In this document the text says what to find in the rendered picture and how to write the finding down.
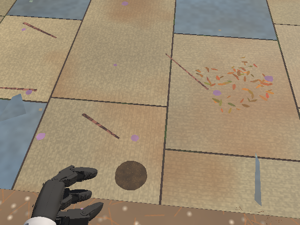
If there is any robot left hand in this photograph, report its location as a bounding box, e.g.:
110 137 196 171
31 165 104 225

